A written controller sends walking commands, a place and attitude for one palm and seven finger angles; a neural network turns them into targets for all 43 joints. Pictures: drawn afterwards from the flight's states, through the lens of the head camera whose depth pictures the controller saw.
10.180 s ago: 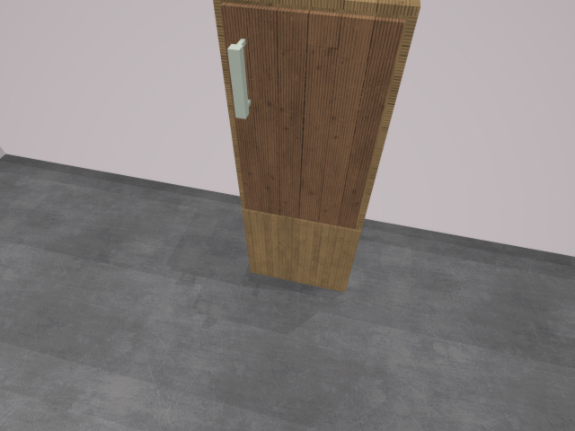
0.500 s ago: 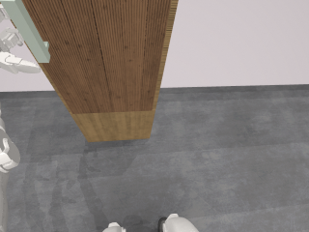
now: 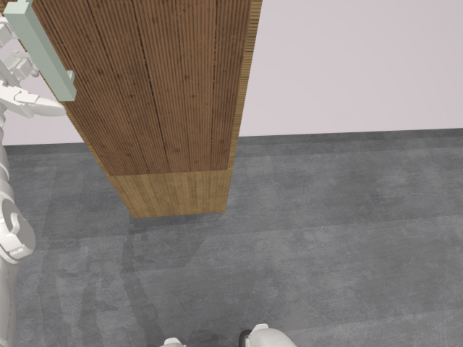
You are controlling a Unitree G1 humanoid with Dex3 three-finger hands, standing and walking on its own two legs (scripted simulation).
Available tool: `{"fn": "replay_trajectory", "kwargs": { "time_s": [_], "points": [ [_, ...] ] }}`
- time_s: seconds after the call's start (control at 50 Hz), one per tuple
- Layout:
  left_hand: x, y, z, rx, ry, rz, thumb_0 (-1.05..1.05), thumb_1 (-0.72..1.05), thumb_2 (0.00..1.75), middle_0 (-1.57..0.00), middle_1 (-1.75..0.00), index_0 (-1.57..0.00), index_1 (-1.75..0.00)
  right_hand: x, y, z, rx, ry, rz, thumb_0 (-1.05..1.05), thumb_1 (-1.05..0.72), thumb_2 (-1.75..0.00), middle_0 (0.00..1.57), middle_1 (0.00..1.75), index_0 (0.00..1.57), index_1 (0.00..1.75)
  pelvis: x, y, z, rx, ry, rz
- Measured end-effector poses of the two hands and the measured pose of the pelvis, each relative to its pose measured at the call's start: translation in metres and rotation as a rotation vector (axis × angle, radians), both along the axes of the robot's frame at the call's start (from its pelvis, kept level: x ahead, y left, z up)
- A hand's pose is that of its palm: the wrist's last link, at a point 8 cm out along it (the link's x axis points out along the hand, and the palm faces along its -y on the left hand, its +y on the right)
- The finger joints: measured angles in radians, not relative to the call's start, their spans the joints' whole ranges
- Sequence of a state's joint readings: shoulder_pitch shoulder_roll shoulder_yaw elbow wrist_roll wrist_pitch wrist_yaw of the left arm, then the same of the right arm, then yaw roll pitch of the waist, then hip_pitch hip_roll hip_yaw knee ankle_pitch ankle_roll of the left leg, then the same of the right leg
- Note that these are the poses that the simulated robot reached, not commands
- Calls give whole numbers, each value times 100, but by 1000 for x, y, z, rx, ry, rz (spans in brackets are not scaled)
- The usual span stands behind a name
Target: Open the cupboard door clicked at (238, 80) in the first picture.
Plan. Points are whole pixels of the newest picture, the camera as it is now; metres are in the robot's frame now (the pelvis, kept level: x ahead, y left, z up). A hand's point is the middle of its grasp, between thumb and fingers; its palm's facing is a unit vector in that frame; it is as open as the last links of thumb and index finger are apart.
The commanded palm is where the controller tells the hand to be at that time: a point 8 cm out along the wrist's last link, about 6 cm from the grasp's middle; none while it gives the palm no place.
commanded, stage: close the thumb around the handle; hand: left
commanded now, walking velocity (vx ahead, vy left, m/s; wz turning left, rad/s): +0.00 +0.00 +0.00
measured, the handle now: (49, 49) +0.57 +0.24 +0.14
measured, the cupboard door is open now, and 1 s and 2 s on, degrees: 0 0 23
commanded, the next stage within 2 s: pull the door open along its arc in 0.76 s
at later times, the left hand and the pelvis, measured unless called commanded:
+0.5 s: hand (35, 74) +0.51 +0.24 +0.15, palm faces -0.01 -1.00 +0.00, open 8.8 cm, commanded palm +0.49 +0.28 +0.14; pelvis +0.00 +0.00 +0.00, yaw +1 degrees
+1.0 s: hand (44, 75) +0.51 +0.23 +0.14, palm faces +0.00 -1.00 +0.00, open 7.3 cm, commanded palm +0.47 +0.28 +0.14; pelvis -0.01 +0.00 +0.00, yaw +0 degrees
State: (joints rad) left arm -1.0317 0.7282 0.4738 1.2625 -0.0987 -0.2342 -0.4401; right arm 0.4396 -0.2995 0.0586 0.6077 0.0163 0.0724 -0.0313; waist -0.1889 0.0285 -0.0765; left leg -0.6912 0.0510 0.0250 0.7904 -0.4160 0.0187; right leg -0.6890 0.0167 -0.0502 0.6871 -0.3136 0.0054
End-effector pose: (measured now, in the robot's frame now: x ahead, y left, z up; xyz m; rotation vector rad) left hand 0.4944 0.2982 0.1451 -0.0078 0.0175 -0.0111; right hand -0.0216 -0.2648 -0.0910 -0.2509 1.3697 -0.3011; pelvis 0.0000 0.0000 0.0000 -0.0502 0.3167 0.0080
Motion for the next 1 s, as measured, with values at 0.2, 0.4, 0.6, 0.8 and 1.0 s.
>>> {"fn": "replay_trajectory", "kwargs": {
  "time_s": [0.2,0.4,0.6,0.8,1.0],
  "points": [
    [-4,6,-2,2,8,6,-1,-43,33,-30,-121,-30,-121,7,-2,1,-14,-17,19,1,-91,-90,20,30,21,30,-3,1,-1,-2,-1,7],
    [-3,3,0,8,2,0,-1,-1,51,-32,-125,-33,-125,2,1,-1,-6,-9,16,1,-91,-90,20,30,21,30,-3,2,-1,-4,-1,10],
    [0,-7,1,10,4,-13,0,47,72,-33,-130,-36,-131,-4,5,-3,10,5,9,1,-91,-90,20,30,21,30,-2,2,-1,-2,-2,9],
    [-2,-11,1,5,9,-7,0,49,74,-29,-131,-32,-132,-6,1,-3,8,-9,7,1,-91,-90,20,30,21,30,-6,-1,-2,1,-4,6],
    [-5,-13,0,12,2,6,-1,52,74,-27,-131,-29,-132,-10,-4,-1,-3,-18,1,1,-91,-90,20,30,21,30,-10,-4,-2,4,-3,-2]
  ]
}}
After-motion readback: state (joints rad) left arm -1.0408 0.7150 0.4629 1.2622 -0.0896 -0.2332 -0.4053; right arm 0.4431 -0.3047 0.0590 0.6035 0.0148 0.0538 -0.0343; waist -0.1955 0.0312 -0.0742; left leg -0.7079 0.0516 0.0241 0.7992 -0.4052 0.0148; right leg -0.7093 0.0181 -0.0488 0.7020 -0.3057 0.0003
